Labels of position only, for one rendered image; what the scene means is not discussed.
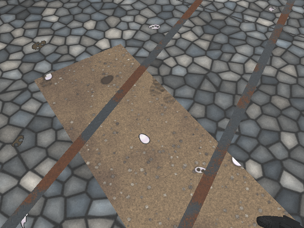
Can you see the robot right hand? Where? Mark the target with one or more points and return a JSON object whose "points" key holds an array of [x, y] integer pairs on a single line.
{"points": [[277, 222]]}

